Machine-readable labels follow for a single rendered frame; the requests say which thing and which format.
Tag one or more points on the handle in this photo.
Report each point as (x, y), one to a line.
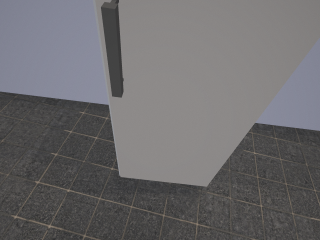
(111, 27)

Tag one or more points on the fridge door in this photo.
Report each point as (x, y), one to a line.
(197, 75)

